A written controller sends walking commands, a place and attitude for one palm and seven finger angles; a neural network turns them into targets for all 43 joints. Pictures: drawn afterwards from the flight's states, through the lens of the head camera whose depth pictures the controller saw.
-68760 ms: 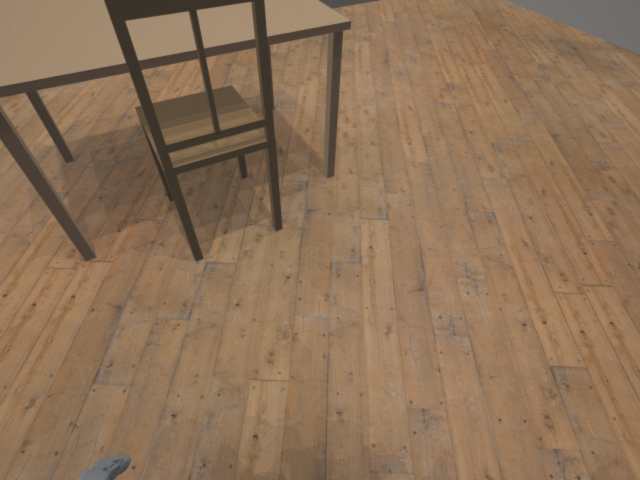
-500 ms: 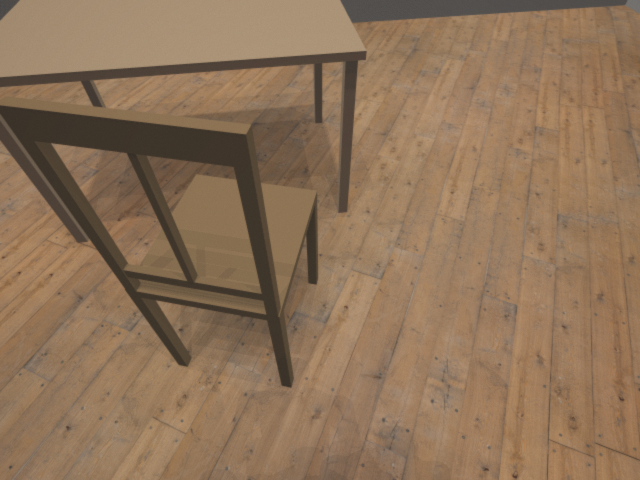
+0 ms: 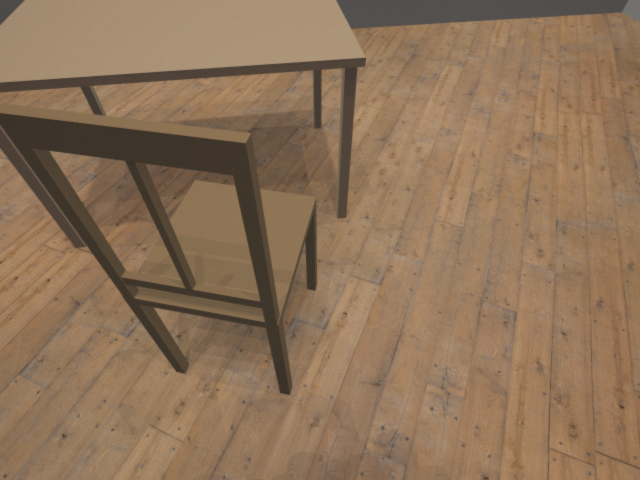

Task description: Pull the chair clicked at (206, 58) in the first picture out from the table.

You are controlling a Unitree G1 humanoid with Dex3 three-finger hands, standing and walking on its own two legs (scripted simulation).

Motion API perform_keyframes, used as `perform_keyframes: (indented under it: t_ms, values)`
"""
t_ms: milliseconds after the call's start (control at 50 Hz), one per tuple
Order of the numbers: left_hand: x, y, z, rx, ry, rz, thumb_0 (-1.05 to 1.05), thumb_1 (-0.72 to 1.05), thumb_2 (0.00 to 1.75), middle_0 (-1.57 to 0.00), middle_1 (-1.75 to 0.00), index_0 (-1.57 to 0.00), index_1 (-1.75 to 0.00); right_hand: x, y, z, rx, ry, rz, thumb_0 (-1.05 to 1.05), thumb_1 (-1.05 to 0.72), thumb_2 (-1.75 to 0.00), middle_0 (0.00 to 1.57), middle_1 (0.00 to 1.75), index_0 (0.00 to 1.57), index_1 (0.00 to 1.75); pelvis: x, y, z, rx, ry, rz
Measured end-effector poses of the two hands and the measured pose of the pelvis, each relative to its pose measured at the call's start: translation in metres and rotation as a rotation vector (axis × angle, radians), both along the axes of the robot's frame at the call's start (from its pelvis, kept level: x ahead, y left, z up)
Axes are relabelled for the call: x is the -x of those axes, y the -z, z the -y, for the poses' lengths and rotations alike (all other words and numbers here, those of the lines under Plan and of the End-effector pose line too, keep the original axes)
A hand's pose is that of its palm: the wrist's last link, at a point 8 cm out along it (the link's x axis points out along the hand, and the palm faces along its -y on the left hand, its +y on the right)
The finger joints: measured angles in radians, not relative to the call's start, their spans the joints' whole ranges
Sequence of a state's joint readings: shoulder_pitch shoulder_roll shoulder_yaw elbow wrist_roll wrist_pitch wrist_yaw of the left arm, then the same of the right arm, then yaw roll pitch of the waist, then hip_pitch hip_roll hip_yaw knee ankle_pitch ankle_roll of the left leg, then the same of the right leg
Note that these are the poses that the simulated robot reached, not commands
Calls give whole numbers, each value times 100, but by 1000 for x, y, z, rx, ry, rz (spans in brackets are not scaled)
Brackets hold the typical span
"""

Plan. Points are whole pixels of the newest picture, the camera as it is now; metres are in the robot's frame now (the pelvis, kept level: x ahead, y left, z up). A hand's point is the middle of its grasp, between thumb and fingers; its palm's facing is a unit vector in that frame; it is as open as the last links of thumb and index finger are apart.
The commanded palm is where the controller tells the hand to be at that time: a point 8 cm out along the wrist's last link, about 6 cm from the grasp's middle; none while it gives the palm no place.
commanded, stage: look to check the result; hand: left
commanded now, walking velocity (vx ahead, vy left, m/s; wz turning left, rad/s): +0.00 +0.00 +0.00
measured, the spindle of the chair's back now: (167, 233) +0.53 +0.31 -0.06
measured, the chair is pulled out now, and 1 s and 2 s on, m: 0.48 0.48 0.48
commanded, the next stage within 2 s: stand and wait in 0.08 s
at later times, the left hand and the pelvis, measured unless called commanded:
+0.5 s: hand out of the picture +0.03 +0.19 -0.17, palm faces -0.01 -0.97 -0.23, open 7.4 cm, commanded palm none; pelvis +0.01 +0.00 +0.00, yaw +0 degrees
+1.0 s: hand out of the picture +0.04 +0.21 -0.17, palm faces -0.01 -0.97 -0.26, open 7.4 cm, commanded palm none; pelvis +0.01 +0.00 +0.00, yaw +0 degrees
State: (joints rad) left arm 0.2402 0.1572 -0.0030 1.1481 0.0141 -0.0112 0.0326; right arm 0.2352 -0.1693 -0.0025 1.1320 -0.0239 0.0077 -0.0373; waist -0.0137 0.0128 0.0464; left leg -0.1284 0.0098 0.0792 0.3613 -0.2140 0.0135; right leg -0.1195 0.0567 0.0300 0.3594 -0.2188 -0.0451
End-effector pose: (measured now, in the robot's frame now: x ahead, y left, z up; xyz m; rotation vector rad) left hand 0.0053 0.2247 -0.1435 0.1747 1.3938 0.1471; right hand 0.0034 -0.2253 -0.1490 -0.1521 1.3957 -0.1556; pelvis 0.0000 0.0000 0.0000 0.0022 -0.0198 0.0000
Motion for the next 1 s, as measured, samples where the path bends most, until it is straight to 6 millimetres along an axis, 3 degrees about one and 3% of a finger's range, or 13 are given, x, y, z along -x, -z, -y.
perform_keyframes:
  t_ms: [320,1000]
  values:
    - [-10,-1,-9,-13,6,-1,0,90,90,-20,-30,-20,-29,-1,-3,7,21,-3,-21,1,-91,-90,20,30,20,30,-7,-1,-2,0,0,-3]
    - [-34,-8,-27,-50,23,40,0,90,90,-20,-30,-20,-29,-34,-10,27,62,-38,33,1,-91,-90,20,30,20,30,-12,-2,0,-1,-4,-1]
